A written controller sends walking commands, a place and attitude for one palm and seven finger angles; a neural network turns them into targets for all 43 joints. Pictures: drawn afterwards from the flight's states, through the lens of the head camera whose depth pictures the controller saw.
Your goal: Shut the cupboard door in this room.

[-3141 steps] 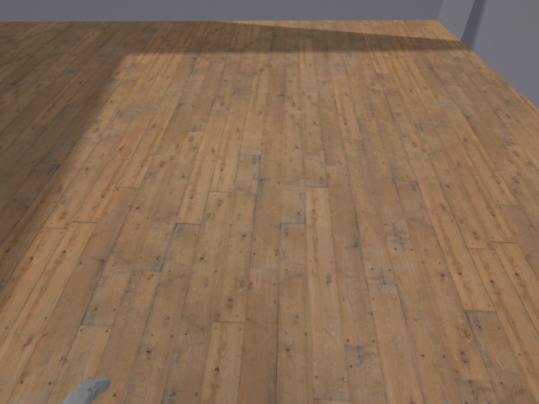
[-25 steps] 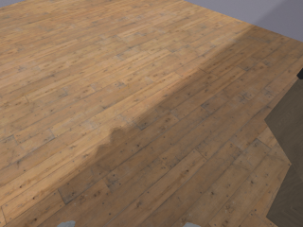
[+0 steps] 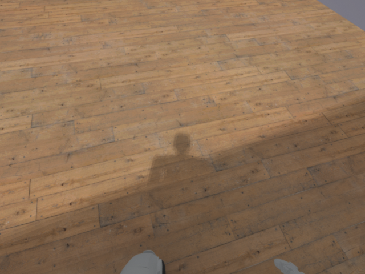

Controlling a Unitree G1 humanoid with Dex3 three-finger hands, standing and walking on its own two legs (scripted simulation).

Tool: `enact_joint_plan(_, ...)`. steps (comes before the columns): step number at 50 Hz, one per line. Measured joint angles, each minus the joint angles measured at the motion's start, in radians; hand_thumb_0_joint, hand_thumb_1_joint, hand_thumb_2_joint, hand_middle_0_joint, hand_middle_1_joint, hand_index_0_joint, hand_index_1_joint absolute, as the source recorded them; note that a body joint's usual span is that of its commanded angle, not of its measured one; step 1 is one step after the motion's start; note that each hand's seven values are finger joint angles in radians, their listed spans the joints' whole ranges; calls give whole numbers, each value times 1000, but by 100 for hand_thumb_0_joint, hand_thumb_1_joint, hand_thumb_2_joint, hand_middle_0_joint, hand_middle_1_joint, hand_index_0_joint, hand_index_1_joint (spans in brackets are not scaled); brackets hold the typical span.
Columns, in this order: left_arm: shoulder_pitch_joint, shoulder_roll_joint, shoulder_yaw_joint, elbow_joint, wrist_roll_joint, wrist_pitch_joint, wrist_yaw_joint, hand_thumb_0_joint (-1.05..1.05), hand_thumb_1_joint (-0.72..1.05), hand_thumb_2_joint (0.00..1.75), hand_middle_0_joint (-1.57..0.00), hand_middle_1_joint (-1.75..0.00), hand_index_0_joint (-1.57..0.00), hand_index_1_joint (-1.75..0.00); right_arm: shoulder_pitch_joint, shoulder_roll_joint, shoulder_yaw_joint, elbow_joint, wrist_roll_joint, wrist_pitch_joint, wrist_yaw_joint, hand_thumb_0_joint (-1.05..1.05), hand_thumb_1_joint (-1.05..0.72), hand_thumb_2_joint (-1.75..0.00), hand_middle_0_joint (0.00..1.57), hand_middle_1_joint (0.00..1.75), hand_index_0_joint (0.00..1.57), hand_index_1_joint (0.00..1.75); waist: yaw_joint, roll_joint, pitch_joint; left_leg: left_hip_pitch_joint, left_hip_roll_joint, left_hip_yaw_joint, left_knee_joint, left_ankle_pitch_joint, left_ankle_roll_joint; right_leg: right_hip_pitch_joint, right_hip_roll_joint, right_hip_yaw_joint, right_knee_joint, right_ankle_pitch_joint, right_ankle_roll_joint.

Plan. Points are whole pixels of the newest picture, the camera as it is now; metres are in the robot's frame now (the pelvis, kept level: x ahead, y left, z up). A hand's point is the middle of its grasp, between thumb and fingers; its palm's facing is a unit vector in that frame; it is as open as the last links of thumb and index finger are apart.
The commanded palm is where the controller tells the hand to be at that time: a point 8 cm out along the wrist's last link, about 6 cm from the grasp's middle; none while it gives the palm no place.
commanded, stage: walk to a spot facing it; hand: left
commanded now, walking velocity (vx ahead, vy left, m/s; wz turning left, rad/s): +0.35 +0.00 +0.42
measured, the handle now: out of the picture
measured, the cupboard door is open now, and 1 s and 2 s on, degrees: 50 50 50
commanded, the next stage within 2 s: turn to face it in 0.34 s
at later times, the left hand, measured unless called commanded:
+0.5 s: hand (130, 182) +0.34 +0.17 -0.12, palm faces +0.10 -0.97 -0.23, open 7.4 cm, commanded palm none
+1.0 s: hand (121, 187) +0.34 +0.19 -0.15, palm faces +0.07 -0.98 -0.17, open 7.3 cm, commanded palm none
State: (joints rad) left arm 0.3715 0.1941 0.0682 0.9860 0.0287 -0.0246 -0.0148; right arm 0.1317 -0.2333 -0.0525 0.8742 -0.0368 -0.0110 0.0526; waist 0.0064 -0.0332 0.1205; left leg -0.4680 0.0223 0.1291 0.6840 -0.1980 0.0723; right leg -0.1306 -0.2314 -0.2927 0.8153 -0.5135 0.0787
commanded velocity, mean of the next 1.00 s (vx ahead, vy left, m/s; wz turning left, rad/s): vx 0.12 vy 0.00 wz -0.19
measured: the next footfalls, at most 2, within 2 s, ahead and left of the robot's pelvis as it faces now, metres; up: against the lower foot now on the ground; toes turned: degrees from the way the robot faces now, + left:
right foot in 0.46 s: +0.36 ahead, -0.13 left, +0.00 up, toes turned +2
left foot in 0.84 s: +0.34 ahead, +0.09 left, +0.00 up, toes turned +6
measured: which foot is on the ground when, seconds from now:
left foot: down 0.00-0.46, up 0.48-0.82, down 0.84-1.00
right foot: up 0.00-0.44, down 0.46-0.84, up 0.86-1.00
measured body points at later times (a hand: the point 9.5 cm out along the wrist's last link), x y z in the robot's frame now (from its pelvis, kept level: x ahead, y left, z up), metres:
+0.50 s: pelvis +0.22 -0.03 +0.01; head +0.26 -0.04 +0.46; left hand +0.34 +0.22 -0.11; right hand +0.21 -0.26 -0.15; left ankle +0.08 +0.07 -0.68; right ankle +0.32 -0.13 -0.71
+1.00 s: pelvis +0.30 +0.00 +0.03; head +0.33 +0.02 +0.48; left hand +0.33 +0.25 -0.13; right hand +0.40 -0.23 -0.10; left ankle +0.30 +0.09 -0.71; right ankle +0.29 -0.13 -0.64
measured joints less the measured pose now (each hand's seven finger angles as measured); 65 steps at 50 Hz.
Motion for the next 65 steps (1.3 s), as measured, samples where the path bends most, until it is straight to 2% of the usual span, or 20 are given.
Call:
enact_joint_plan(2, -28, 21, 4, 6, -2, 30, -2, 1, 90, 90, -21, -30, -20, -30, -8, 6, 5, -4, 5, -16, -18, 0, -91, -90, 20, 30, 20, 30, 2, -10, 14, 22, -18, -1, 38, -67, 12, -138, 29, 146, 284, 1, -21)
enact_joint_plan(4, -66, 35, 14, -2, 0, 37, 2, 1, 91, 90, -21, -30, -20, -30, 8, 10, 13, -3, 6, -22, -33, 0, -91, -90, 20, 30, 20, 30, -1, -9, 7, 65, -32, -12, 0, -96, 11, -257, 56, 205, 421, 54, -34)
enact_joint_plan(7, -125, 43, 21, -35, 8, 29, -2, 1, 91, 90, -20, -30, -20, -30, 46, 18, 18, 20, 6, -27, -50, 0, -91, -90, 20, 30, 20, 30, -4, 4, -10, 145, -50, -35, -100, -73, 7, -377, 69, 238, 404, 156, -34)
enact_joint_plan(11, -186, 40, 19, -80, 9, 18, -7, 1, 91, 90, -20, -30, -20, -30, 109, 37, 24, 64, 9, -33, -57, 0, -91, -90, 20, 30, 20, 30, -15, 15, -42, 252, -69, -68, -227, -54, 9, -458, 80, 261, 264, 259, -24)
enact_joint_plan(17, -251, 22, 4, -111, 5, 18, -12, 0, 91, 90, -20, -30, -20, -30, 194, 67, 25, 123, 10, -31, -55, 0, -91, -90, 20, 30, 20, 30, -42, 15, -69, 382, -81, -108, -323, -82, -13, -448, 101, 265, -10, 369, -21)
enact_joint_plan(22, -265, 6, -9, -127, 3, 4, -16, 0, 91, 90, -20, -30, -20, -30, 242, 71, 16, 155, 10, -20, -56, 0, -91, -90, 20, 30, 20, 30, -66, 22, -66, 433, -70, -132, -254, -196, -49, -329, 152, 240, -222, 393, -44)
enact_joint_plan(23, -265, 2, -13, -130, 5, -9, -14, 0, 91, 90, -20, -30, -20, -30, 250, 68, 14, 162, 15, -18, -55, 0, -91, -90, 20, 30, 20, 30, -67, 28, -64, 414, -65, -143, -183, -237, -52, -297, 160, 232, -249, 381, -69)
enact_joint_plan(25, -270, -20, -21, -127, 8, -29, -5, 0, 91, 90, -20, -30, -20, -30, 233, 54, 7, 176, 24, -5, -58, 0, -91, -90, 20, 30, 20, 30, -62, 57, -40, 314, -58, -168, 92, -314, -44, -287, 172, 201, -201, 321, -101)
enact_joint_plan(27, -257, -37, -29, -115, 5, -34, 6, 0, 91, 90, -20, -30, -20, -30, 214, 44, 3, 179, 24, 1, -65, 1, -91, -90, 20, 30, 20, 30, -54, 64, -25, 213, -59, -161, 322, -322, -42, -246, 172, 179, -216, 299, -110)
enact_joint_plan(29, -228, -50, -31, -93, 1, -29, 18, 0, 91, 90, -20, -30, -20, -30, 189, 37, 3, 176, 22, 5, -68, 1, -91, -90, 20, 30, 20, 30, -40, 59, -25, 135, -41, -134, 409, -278, -52, -202, 177, 171, -270, 309, -112)
enact_joint_plan(34, -150, -39, -7, -33, -5, -17, 39, -2, 94, 90, -21, -30, -21, -30, 110, 42, 9, 134, 17, 13, -72, 0, -92, -90, 20, 30, 19, 30, -12, 37, -44, 63, 14, -91, 224, -203, -89, -145, 204, 182, -376, 334, -122)
enact_joint_plan(41, -72, -19, 4, 29, -4, 33, 26, -1, 93, 90, -21, -30, -20, -30, 5, 66, 23, 79, 23, 13, -77, 0, -92, -90, 20, 30, 19, 30, 25, 25, -55, 142, 5, -88, -87, -87, -112, -146, 252, 258, -334, 297, -101)
enact_joint_plan(43, -65, -13, 8, 37, -12, 54, 23, 0, 92, 90, -21, -30, -20, -30, 1, 75, 29, 71, 19, 2, -80, 0, -91, -90, 20, 30, 19, 30, 26, 16, -65, 171, 7, -72, -129, -54, -78, -171, 258, 277, -258, 220, -89)
enact_joint_plan(46, -78, -4, 16, 30, -10, 81, 14, 0, 92, 90, -20, -30, -20, -30, 4, 87, 43, 58, 8, 8, -86, 0, -91, -90, 20, 30, 20, 30, 36, 6, -66, 203, 19, -31, -128, -91, -37, -248, 257, 282, -7, 43, -74)
enact_joint_plan(49, -107, 8, 26, 7, -5, 88, 2, 1, 91, 90, -20, -30, -20, -30, 14, 88, 48, 50, 4, 14, -92, 0, -91, -90, 20, 30, 20, 30, 34, 13, -58, 241, 36, -3, -170, -82, -36, -314, 240, 269, 182, 41, -54)
enact_joint_plan(52, -138, 22, 34, -24, -5, 91, -4, 1, 91, 90, -20, -30, -20, -30, 24, 81, 42, 49, 7, 16, -95, 0, -91, -90, 20, 30, 20, 30, 32, 16, -51, 269, 52, 32, -198, -76, -40, -346, 213, 263, 241, 78, -37)
enact_joint_plan(60, -209, 45, 39, -81, 1, 98, -12, 0, 91, 90, -20, -30, -20, -30, 66, 29, 9, 60, 2, 29, -84, 0, -91, -90, 20, 30, 20, 30, -5, 46, -36, 293, 109, 135, -155, -125, -74, -280, 177, 226, 25, 127, -39)
enact_joint_plan(63, -221, 48, 32, -104, 2, 85, -15, 0, 91, 90, -20, -30, -20, -30, 89, 1, -3, 66, 4, 39, -77, 0, -91, -90, 20, 30, 20, 30, -17, 65, -35, 275, 141, 167, -74, -176, -100, -205, 188, 206, -132, 209, -60)
enact_joint_plan(64, -220, 53, 28, -113, 5, 74, -15, 0, 91, 90, -20, -30, -20, -30, 100, -7, -7, 66, 8, 43, -74, 0, -91, -90, 20, 30, 20, 30, -18, 65, -41, 252, 151, 170, -20, -200, -109, -179, 191, 209, -185, 218, -83)
enact_joint_plan(65, -227, 47, 25, -114, 6, 60, -10, 0, 91, 90, -20, -30, -20, -30, 97, -21, -12, 71, 12, 53, -72, 0, -91, -90, 20, 30, 20, 30, -17, 82, -36, 213, 155, 129, 71, -260, -117, -192, 205, 212, -168, 191, -99)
